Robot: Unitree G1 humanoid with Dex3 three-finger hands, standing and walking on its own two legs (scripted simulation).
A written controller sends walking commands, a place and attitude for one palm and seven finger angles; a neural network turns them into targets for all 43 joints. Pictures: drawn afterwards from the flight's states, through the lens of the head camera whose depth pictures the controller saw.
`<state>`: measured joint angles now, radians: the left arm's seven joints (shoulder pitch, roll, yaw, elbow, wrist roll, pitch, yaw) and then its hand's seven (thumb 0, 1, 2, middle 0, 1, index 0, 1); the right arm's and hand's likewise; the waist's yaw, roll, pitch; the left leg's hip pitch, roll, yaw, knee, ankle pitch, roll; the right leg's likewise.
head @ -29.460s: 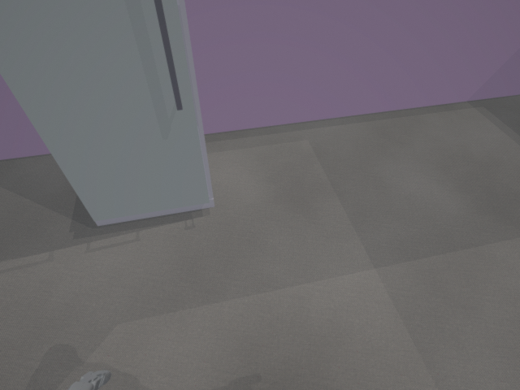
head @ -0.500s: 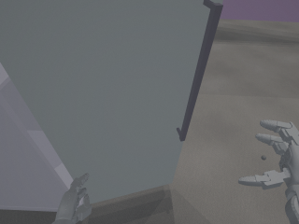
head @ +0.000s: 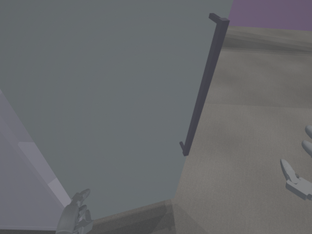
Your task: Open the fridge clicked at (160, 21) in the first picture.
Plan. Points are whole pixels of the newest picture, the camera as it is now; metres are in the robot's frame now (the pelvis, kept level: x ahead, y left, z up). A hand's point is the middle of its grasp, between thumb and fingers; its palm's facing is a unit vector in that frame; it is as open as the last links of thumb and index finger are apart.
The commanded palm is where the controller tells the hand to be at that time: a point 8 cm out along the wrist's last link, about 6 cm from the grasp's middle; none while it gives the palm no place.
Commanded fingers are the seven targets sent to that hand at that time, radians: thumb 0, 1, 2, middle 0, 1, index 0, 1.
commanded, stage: draw the hand back to the body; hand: right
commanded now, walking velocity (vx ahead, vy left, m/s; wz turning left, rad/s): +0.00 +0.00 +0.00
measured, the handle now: (195, 102) +0.45 -0.12 +0.12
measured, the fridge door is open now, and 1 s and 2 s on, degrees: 73 73 73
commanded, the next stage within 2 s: step back with the hand held close in 0.44 s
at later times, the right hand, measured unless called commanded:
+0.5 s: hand (302, 183) +0.18 -0.27 +0.16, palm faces +0.49 +0.78 -0.39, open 7.4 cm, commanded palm +0.13 -0.30 +0.17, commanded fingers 0.00 -0.90 -0.90 0.20 0.30 0.20 0.30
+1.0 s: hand out of the picture +0.15 -0.28 +0.16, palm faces +0.42 +0.76 -0.50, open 7.4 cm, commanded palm +0.09 -0.31 +0.18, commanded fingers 0.00 -0.90 -0.90 0.20 0.30 0.20 0.30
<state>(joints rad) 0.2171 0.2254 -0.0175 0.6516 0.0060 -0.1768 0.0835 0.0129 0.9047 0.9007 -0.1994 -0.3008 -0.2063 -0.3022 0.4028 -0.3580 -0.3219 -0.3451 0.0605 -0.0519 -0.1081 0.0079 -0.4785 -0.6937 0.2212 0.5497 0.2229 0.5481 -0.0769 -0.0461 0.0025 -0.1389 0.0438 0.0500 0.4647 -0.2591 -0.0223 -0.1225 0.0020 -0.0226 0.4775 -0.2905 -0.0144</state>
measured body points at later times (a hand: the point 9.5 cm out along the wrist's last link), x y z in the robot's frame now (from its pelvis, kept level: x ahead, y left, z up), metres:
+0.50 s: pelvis -0.01 +0.01 +0.00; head -0.03 +0.03 +0.45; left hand +0.18 +0.22 -0.08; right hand +0.15 -0.30 +0.18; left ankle +0.00 +0.13 -0.74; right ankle -0.02 -0.11 -0.74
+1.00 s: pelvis -0.05 -0.01 -0.01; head -0.03 -0.01 +0.44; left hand +0.13 +0.22 -0.08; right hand +0.12 -0.32 +0.18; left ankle +0.00 +0.13 -0.74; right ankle -0.02 -0.11 -0.74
